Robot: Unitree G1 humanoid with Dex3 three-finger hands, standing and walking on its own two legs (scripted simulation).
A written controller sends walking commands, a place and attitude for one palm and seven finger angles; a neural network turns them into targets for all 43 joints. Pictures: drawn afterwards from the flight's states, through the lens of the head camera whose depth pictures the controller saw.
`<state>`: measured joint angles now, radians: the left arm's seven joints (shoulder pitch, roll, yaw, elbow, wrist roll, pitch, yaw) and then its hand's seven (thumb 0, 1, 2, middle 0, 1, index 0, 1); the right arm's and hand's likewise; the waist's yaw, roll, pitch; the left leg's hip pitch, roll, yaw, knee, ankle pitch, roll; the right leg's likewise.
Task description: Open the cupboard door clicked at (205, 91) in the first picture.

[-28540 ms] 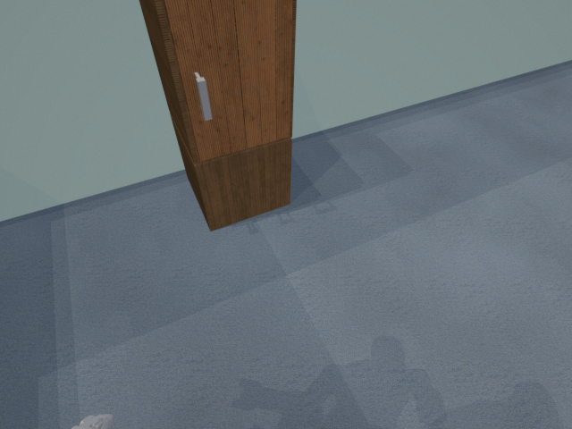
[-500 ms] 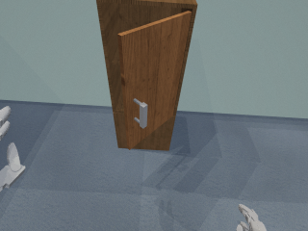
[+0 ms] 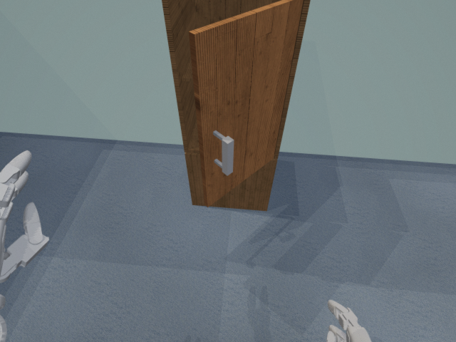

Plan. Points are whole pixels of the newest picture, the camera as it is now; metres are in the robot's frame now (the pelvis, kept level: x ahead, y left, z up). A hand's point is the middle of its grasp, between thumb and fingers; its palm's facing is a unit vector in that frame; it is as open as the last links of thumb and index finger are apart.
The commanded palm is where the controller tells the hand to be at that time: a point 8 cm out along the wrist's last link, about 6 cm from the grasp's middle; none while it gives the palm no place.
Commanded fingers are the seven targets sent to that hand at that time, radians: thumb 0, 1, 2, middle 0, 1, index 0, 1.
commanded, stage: let the arm hang, fingers relaxed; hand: left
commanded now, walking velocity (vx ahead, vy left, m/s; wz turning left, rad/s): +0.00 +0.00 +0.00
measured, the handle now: (222, 152) +0.62 +0.05 -0.07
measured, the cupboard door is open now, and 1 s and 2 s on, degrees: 49 49 49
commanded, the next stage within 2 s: look to check the result in 1.06 s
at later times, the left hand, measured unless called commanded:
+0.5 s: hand out of the picture -0.02 +0.20 -0.16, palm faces +0.06 -0.97 -0.24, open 7.2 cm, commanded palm none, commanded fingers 0.00 0.90 0.90 -0.20 -0.30 -0.20 -0.30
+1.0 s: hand out of the picture -0.01 +0.16 -0.16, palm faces +0.06 -0.98 -0.17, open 7.4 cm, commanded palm none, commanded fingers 0.00 0.90 0.90 -0.20 -0.30 -0.20 -0.30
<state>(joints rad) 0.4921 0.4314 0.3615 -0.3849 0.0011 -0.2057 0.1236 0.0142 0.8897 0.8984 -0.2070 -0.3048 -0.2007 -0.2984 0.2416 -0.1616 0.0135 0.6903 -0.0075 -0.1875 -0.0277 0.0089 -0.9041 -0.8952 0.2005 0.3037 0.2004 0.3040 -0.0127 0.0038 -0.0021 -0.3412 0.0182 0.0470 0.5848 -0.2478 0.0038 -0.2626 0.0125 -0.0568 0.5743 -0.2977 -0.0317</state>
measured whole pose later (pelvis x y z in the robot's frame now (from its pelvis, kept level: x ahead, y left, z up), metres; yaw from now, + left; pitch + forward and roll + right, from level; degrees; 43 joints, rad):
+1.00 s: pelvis +0.00 +0.00 +0.01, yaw +2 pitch -2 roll +0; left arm 0.28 0.12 0.01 1.15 0.00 0.00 0.03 0.01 0.91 0.90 -0.20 -0.30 -0.20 -0.30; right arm 0.30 -0.12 0.00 1.15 -0.02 0.01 -0.03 0.00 -0.91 -0.90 0.20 0.30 0.20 0.30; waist -0.02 0.01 0.04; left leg -0.22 0.00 0.03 0.42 -0.17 0.01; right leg -0.13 0.00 -0.08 0.42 -0.26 -0.03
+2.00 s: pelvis +0.02 -0.01 +0.01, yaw -2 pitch -1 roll +0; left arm 0.23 0.19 0.04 1.11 0.01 0.03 0.02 0.01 0.90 0.90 -0.20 -0.30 -0.20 -0.30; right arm 0.19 -0.19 -0.02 1.10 -0.02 0.02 -0.04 0.00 -0.91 -0.90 0.20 0.30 0.20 0.30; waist 0.00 0.02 0.07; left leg -0.21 0.04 0.07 0.45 -0.22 -0.01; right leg -0.14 0.04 -0.04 0.43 -0.27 -0.05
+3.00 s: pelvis +0.04 -0.01 +0.01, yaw -33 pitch +2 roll -2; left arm 0.17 0.28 0.10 0.88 0.02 0.06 -0.03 0.01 0.91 0.90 -0.20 -0.30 -0.19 -0.30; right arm 0.19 -0.21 -0.02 0.87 -0.04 0.02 -0.03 0.00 -0.91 -0.89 0.20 0.30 0.20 0.30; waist 0.03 0.00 0.12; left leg -0.26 0.09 0.01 0.52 -0.29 -0.04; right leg -0.48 0.01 -0.01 0.94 -0.48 0.04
